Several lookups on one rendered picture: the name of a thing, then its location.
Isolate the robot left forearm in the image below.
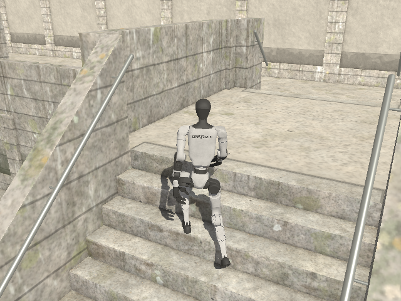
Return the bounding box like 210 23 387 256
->
172 152 183 187

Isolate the robot right hand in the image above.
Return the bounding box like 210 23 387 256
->
209 155 222 167

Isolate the robot left foot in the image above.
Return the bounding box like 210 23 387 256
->
182 219 191 234

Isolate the robot left upper arm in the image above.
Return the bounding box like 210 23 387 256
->
176 125 189 161

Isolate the humanoid robot torso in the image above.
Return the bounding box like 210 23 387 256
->
187 123 217 189

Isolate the robot right forearm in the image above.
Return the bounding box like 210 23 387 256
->
217 150 227 162

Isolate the robot left hand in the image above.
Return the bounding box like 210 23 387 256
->
173 187 189 204

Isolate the robot right upper arm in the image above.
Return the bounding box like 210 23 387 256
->
216 126 227 157

